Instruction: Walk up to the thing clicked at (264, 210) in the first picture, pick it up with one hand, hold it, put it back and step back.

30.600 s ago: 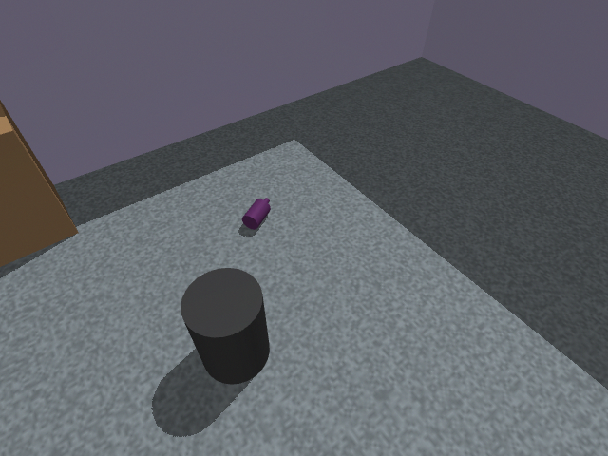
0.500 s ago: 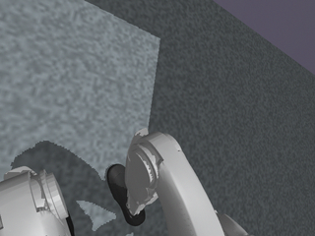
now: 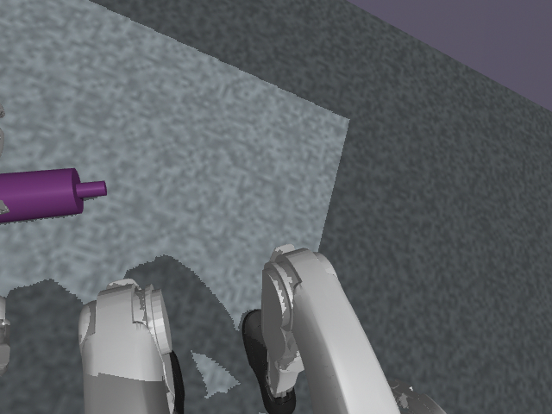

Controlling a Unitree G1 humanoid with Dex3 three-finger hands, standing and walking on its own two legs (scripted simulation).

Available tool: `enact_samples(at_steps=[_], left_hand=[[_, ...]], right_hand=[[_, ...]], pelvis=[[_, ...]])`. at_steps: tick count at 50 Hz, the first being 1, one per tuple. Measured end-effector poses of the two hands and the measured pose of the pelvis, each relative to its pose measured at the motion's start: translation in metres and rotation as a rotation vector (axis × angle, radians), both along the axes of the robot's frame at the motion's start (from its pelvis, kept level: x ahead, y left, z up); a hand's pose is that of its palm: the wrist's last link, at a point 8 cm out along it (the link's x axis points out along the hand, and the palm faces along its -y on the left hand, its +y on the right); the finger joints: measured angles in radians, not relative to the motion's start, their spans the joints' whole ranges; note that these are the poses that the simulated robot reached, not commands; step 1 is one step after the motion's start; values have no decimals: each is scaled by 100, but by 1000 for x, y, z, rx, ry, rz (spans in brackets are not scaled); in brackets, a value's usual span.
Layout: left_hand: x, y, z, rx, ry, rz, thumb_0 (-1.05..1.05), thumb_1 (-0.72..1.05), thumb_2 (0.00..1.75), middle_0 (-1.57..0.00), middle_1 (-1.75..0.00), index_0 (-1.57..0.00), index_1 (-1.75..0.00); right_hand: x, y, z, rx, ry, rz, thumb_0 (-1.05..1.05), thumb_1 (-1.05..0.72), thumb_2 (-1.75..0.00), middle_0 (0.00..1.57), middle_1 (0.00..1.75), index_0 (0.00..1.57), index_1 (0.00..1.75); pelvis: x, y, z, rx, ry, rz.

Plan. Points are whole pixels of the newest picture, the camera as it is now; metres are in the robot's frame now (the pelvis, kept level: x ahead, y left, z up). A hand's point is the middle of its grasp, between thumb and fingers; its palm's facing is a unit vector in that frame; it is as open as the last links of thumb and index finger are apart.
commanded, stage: withdraw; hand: left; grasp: from above
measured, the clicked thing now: (53, 193) +0.49 +0.28 -0.30
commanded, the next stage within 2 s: home in 0.34 s
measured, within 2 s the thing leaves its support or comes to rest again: neither
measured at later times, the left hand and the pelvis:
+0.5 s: hand out of the picture +0.45 +0.30 -0.15, palm faces -0.47 -0.07 -0.88, open 13.4 cm; pelvis -0.01 +0.00 +0.00, yaw +3 degrees
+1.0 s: hand out of the picture +0.39 +0.29 -0.03, palm faces -0.28 -0.61 -0.74, open 8.6 cm; pelvis +0.00 +0.00 +0.10, yaw +5 degrees
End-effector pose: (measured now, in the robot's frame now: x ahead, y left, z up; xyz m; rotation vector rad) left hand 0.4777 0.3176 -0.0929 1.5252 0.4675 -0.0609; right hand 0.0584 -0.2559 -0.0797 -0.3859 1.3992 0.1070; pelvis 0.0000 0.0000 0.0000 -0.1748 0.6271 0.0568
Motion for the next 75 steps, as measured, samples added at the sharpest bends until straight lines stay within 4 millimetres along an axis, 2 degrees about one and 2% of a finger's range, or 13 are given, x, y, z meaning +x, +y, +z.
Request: enact_samples(at_steps=[5,11,19,28,31,35,40,45,55,60,65,70,75], left_hand=[[-12,-11,42,-28,108,-7,0,-46,96,-15,-92,-14,-94],[-23,-23,56,-79,183,-60,0,-42,93,-19,-89,-18,-91],[-26,-22,31,-71,165,-125,0,-41,93,-19,-90,-18,-91],[-10,-10,-15,-65,105,-100,0,-36,94,-21,-86,-21,-87],[-1,-6,-19,-77,52,-62,0,-28,94,-23,-79,-22,-81],[3,-2,-9,-124,-3,16,0,-12,95,-25,-71,-24,-73],[-9,2,21,-223,4,125,0,10,94,-25,-60,-24,-63],[-43,4,66,-361,43,211,0,33,93,-24,-51,-23,-53],[-132,-8,153,-676,44,364,0,76,91,-22,-35,-22,-36],[-167,-16,188,-803,8,476,1,84,90,-22,-32,-22,-33],[-197,-25,222,-928,-12,599,1,88,90,-21,-31,-22,-32],[-220,-35,258,-1033,-7,709,1,89,90,-21,-30,-21,-31],[-235,-41,298,-1114,-2,800,1,89,90,-21,-30,-21,-31]], right_hand=[[14,-4,12,4,-45,-30,0,-91,-91,20,30,20,30],[17,-17,31,-71,-80,-22,0,-91,-91,20,30,20,30],[3,-30,24,-156,-45,-6,0,-90,-90,20,30,20,30],[-22,-13,-2,-158,29,-7,0,-90,-90,20,30,20,29],[-30,-3,-8,-135,49,-24,0,-89,-90,20,30,20,29],[-34,7,-8,-98,59,-71,0,-89,-90,20,30,20,29],[-29,14,5,-52,48,-128,0,-89,-90,20,30,20,29],[-8,12,33,-25,2,-146,0,-89,-90,20,30,20,29],[84,6,115,-35,-267,-59,0,-90,-90,20,30,20,29],[131,13,159,-23,-429,-24,0,-90,-90,20,30,20,29],[162,27,201,4,-546,-14,0,-90,-90,20,30,20,29],[178,43,242,32,-612,-20,0,-90,-90,20,30,20,29],[181,53,281,43,-637,-37,0,-90,-90,20,30,20,30]], pelvis=[[-5,-3,27,35,1,18],[-12,-8,42,55,-13,29],[-15,-8,25,55,-22,29],[-13,-3,-5,30,-23,24],[-11,-1,-10,23,-14,22],[-8,1,-6,17,7,22],[-4,4,17,18,29,27],[-2,5,55,33,34,34],[0,2,136,68,-31,58],[3,0,170,83,-75,70],[8,-2,204,97,-122,79],[18,-2,241,109,-169,88],[32,0,278,118,-219,97]])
